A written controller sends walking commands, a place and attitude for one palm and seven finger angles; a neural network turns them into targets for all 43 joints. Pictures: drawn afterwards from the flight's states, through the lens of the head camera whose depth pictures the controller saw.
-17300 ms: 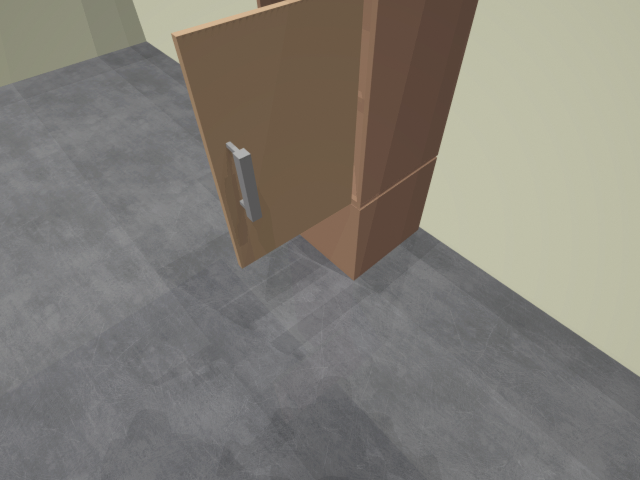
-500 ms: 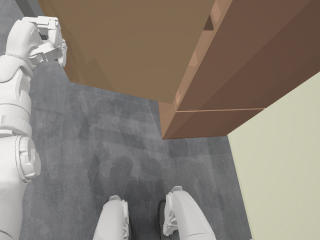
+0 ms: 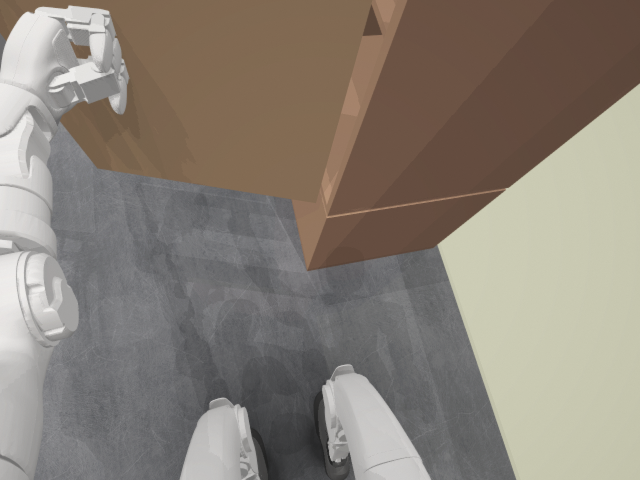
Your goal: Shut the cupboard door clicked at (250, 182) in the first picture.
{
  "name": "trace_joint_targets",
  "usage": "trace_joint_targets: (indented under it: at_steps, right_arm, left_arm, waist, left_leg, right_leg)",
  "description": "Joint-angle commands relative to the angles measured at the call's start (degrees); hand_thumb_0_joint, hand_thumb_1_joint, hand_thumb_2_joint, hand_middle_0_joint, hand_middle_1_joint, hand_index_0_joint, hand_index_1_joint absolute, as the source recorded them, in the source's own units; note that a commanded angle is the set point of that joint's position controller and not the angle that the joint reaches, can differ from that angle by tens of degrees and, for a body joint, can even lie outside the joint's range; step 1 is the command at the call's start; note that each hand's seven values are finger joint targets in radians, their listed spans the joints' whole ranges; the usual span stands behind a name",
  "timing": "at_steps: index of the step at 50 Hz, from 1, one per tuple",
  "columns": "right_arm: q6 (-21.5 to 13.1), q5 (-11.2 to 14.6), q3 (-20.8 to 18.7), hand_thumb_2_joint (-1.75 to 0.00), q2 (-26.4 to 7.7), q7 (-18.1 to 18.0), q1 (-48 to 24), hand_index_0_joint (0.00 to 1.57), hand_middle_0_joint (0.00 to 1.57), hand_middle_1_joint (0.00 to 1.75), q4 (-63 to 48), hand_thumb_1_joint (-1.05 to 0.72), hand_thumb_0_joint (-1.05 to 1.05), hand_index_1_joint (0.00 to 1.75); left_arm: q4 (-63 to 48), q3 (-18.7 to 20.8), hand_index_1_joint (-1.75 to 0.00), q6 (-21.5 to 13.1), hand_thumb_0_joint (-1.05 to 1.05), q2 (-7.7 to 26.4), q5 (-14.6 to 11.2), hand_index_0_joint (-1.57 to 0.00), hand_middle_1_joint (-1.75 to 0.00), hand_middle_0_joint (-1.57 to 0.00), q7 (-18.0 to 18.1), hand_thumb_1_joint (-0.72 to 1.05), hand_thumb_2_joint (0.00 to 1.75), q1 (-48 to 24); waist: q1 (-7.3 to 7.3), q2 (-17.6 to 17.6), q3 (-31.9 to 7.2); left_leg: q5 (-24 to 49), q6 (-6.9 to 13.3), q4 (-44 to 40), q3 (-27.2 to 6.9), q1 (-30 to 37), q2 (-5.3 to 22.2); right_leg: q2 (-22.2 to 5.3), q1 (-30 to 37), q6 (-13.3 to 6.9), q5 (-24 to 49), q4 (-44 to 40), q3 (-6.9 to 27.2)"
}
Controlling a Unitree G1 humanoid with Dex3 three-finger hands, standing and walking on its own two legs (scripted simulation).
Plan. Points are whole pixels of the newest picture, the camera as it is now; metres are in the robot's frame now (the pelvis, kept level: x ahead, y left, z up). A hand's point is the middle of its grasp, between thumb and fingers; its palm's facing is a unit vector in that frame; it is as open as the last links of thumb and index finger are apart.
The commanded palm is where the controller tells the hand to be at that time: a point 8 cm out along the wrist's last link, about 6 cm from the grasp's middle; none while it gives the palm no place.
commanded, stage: push the door shut along its arc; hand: left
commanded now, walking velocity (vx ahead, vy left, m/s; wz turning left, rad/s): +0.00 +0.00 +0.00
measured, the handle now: (11, 51) +0.60 +0.25 +0.07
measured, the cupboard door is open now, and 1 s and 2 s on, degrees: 71 57 57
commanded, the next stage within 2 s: pull the fist back off the door in 0.46 s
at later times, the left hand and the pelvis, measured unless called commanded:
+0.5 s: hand (131, 62) +0.57 +0.13 +0.08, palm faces -0.37 -0.93 -0.04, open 3.5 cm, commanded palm +0.62 +0.12 +0.07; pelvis -0.01 -0.01 -0.02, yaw +1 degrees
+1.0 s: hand (162, 48) +0.60 +0.10 +0.07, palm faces +0.03 -1.00 -0.01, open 3.1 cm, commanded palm +0.56 +0.13 +0.07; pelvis -0.01 -0.02 +0.00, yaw +0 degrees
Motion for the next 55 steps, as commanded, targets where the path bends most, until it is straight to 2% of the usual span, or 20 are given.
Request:
trace_joint_targets:
  at_steps: [1,2,5,7,14,21,25,28,29,30,31,32,33,36,38,40,43,47,52,55]
  right_arm:
    - [-1.3,0.3,-5.2,-0.9,-13.0,-1.9,11.9,0.2,0.2,0.3,-0.6,-0.9,0.0,0.3]
    - [-1.6,0.2,-5.2,-0.9,-12.9,-2.1,12.0,0.2,0.2,0.3,-0.3,-0.9,0.0,0.3]
    - [-2.3,0.1,-4.9,-0.9,-12.5,-2.4,11.7,0.2,0.2,0.3,0.6,-0.9,0.0,0.3]
    - [-2.6,-0.3,-5.1,-0.9,-12.8,-2.4,11.8,0.2,0.2,0.3,1.5,-0.9,0.0,0.3]
    - [-3.9,-0.5,-5.2,-0.9,-13.0,-2.5,10.4,0.2,0.2,0.3,3.5,-0.9,0.0,0.3]
    - [-4.8,-0.5,-5.0,-0.9,-13.4,-2.8,9.3,0.2,0.2,0.3,5.0,-0.9,0.0,0.3]
    - [-5.5,-0.5,-4.6,-0.9,-13.5,-2.9,9.2,0.2,0.2,0.3,5.6,-0.9,0.0,0.3]
    - [-5.8,-0.4,-4.2,-0.9,-13.5,-3.0,9.3,0.2,0.2,0.3,5.7,-0.9,0.0,0.3]
    - [-6.2,-2.0,-3.1,-0.9,-12.1,-2.6,13.8,0.2,0.2,0.3,2.5,-0.9,0.0,0.3]
    - [-6.3,-2.4,-2.6,-0.9,-12.0,-1.6,14.2,0.2,0.2,0.3,2.5,-0.9,0.0,0.3]
    - [-6.0,-2.5,-2.8,-0.9,-11.4,-0.5,13.4,0.2,0.2,0.3,2.0,-0.9,0.0,0.3]
    - [-5.6,-3.4,-3.1,-0.9,-11.3,0.2,14.5,0.2,0.2,0.3,2.0,-0.9,0.0,0.3]
    - [-5.4,-4.1,-3.3,-0.9,-11.2,1.1,15.5,0.2,0.2,0.3,1.5,-0.9,0.0,0.3]
    - [-4.7,-5.8,-3.7,-0.9,-11.1,4.0,17.2,0.2,0.2,0.3,0.9,-0.9,0.0,0.3]
    - [-3.3,-5.9,-4.3,-0.9,-11.2,5.4,18.0,0.2,0.2,0.3,0.6,-0.9,0.0,0.3]
    - [-1.9,-5.2,-4.4,-0.9,-11.7,5.8,18.4,0.2,0.2,0.3,0.1,-0.9,0.0,0.3]
    - [-0.6,-3.8,-4.4,-0.9,-11.8,5.3,18.1,0.2,0.2,0.3,-0.7,-0.9,0.0,0.3]
    - [-0.3,-2.8,-4.1,-0.9,-11.4,4.1,17.6,0.2,0.2,0.3,-2.0,-0.9,0.0,0.3]
    - [-0.6,-3.0,-4.7,-0.9,-10.1,4.6,16.9,0.2,0.2,0.3,-1.7,-0.9,0.0,0.3]
    - [-0.1,-2.8,-5.4,-0.9,-10.0,4.9,16.6,0.2,0.2,0.3,-1.7,-0.9,0.0,0.3]
  left_arm:
    - [-10.6,1.3,-1.5,-1.3,0.0,12.9,-2.4,-1.3,-1.5,-1.3,-1.8,0.9,0.9,-32.8]
    - [-11.2,1.4,-1.5,-1.4,0.0,13.6,-2.5,-1.3,-1.5,-1.3,-1.9,0.9,0.9,-34.5]
    - [-11.1,-2.4,-1.5,-1.7,0.0,9.4,-2.7,-1.3,-1.5,-1.3,-1.8,0.9,0.9,-37.2]
    - [-10.9,-2.5,-1.5,-1.6,0.0,9.7,-2.5,-1.3,-1.5,-1.3,-1.8,0.9,0.9,-38.1]
    - [-10.6,-7.0,-1.5,-0.2,0.0,4.9,-2.2,-1.3,-1.5,-1.3,-1.5,0.9,0.9,-43.8]
    - [-8.7,-10.1,-1.5,1.5,0.0,0.9,-1.8,-1.3,-1.5,-1.3,-0.8,0.9,0.9,-47.6]
    - [-7.6,-10.6,-1.5,2.4,0.0,0.3,-1.8,-1.3,-1.5,-1.3,-0.6,0.9,0.9,-48.9]
    - [-5.5,-10.0,-1.5,2.9,0.0,2.3,-1.2,-1.3,-1.5,-1.3,-0.7,0.9,0.9,-49.4]
    - [-5.9,3.5,-1.5,3.5,0.0,6.0,-5.0,-1.3,-1.5,-1.3,11.7,0.9,0.9,-51.4]
    - [-4.2,2.4,-1.5,3.3,0.0,5.9,-2.8,-1.3,-1.5,-1.3,17.8,0.9,0.9,-49.0]
    - [-2.9,0.7,-1.5,3.6,0.0,1.7,-2.3,-1.3,-1.5,-1.3,21.4,0.9,0.9,-47.9]
    - [-2.9,2.3,-1.5,3.2,0.0,1.3,-1.9,-1.3,-1.5,-1.3,24.8,0.9,0.9,-48.4]
    - [-4.1,3.5,-1.5,1.9,0.0,2.2,-0.5,-1.3,-1.5,-1.3,28.4,0.9,0.9,-49.2]
    - [-8.1,2.2,-1.5,-4.1,0.0,5.3,7.8,-1.3,-1.5,-1.3,35.7,0.9,0.9,-50.6]
    - [-9.0,1.6,-1.5,-6.7,0.0,7.6,12.0,-1.3,-1.5,-1.3,35.7,0.9,0.9,-47.9]
    - [-5.9,1.5,-1.5,-6.7,0.0,8.8,12.7,-1.3,-1.5,-1.3,33.6,0.9,0.9,-44.5]
    - [-5.4,2.0,-1.5,-4.0,0.0,8.6,9.3,-1.3,-1.5,-1.3,29.5,0.9,0.9,-42.9]
    - [-7.0,7.3,-1.5,-3.2,0.0,10.9,3.4,-1.3,-1.5,-1.3,26.7,0.9,0.9,-36.7]
    - [-10.2,5.4,-1.5,-8.9,0.0,6.0,3.6,-1.3,-1.5,-1.3,27.7,0.9,0.9,-27.4]
    - [-8.6,3.1,-1.5,-10.1,0.0,1.4,3.2,-1.3,-1.5,-1.3,27.5,0.9,0.9,-20.4]
  waist:
    - [-3.36,7.1,-34.0]
    - [-3.62,7.1,-34.3]
    - [-4.6,10.1,-33.1]
    - [-4.59,11.8,-34.2]
    - [-6.29,15.8,-34.8]
    - [-8.16,16.5,-34.2]
    - [-8.9,15.7,-34.0]
    - [-9.85,13.3,-33.4]
    - [-7.97,14.7,-31.8]
    - [-7.4,15.4,-32.2]
    - [-8.16,14.0,-31.1]
    - [-8.53,10.7,-31.1]
    - [-8.1,10.6,-32.6]
    - [-7.19,15.8,-40.1]
    - [-6.04,17.7,-42.9]
    - [-5.96,15.2,-41.8]
    - [-5.84,11.4,-39.6]
    - [-3.04,8.0,-39.7]
    - [-0.88,7.1,-35.3]
    - [-0.26,5.4,-32.0]
  left_leg:
    - [31.3,-1.8,-7.1,-9.3,26.6,-0.5]
    - [31.0,-1.6,-6.8,-9.0,26.1,-0.6]
    - [31.8,-1.7,-5.8,-9.2,27.9,-0.5]
    - [32.7,-2.1,-5.3,-9.5,29.4,-0.4]
    - [32.5,-2.1,-3.7,-9.8,31.4,-0.5]
    - [31.0,-1.7,-2.4,-10.3,31.2,-0.4]
    - [29.3,-1.4,-2.1,-10.3,28.9,-0.6]
    - [25.6,-1.1,-1.7,-9.6,24.9,-0.8]
    - [23.0,-1.6,-3.2,-10.4,19.6,0.4]
    - [21.7,-2.1,-4.3,-11.3,19.4,0.5]
    - [21.3,-2.2,-4.5,-11.7,18.7,0.5]
    - [21.1,-2.2,-4.1,-11.6,17.1,0.5]
    - [21.4,-2.2,-3.9,-11.5,16.4,0.3]
    - [27.0,-2.6,-2.3,-11.3,20.3,0.1]
    - [30.3,-3.2,-2.8,-11.0,23.7,0.0]
    - [28.6,-2.9,-4.2,-10.7,22.1,-0.2]
    - [22.5,-2.0,-6.6,-9.5,17.9,-0.6]
    - [20.9,-1.7,-8.8,-7.7,14.5,-1.0]
    - [23.2,-1.8,-9.6,-6.1,15.2,-1.1]
    - [23.9,-1.9,-10.6,-5.2,16.0,-1.6]
  right_leg:
    - [2.2,14.1,-1.3,17.2,-6.7,1.7]
    - [2.2,14.6,-1.4,17.4,-6.8,1.9]
    - [2.3,10.6,-1.8,16.3,-6.3,1.4]
    - [2.3,9.3,-1.9,15.8,-6.0,1.1]
    - [2.6,4.7,-2.3,14.3,-5.3,0.6]
    - [2.8,0.1,-2.2,12.6,-4.1,-0.1]
    - [2.9,-0.2,-2.4,12.0,-3.3,-0.7]
    - [2.9,1.3,-1.9,11.0,-3.3,-0.4]
    - [2.2,2.9,-1.8,10.6,-4.4,0.9]
    - [2.1,2.7,-1.8,9.2,-3.8,0.8]
    - [1.8,2.0,-1.6,9.1,-3.7,0.7]
    - [1.7,3.5,-1.2,9.4,-3.7,0.6]
    - [1.5,4.6,-1.0,9.5,-3.6,0.8]
    - [1.2,5.1,-1.1,11.6,-2.0,1.4]
    - [1.2,7.3,-1.3,13.7,-2.4,1.4]
    - [1.6,11.0,-1.3,14.2,-3.4,1.7]
    - [1.8,17.1,-0.8,13.2,-6.4,2.4]
    - [1.8,24.8,-0.7,14.7,-8.5,3.8]
    - [1.6,26.1,-0.9,18.6,-8.8,4.3]
    - [1.5,27.1,-0.9,20.2,-9.6,4.3]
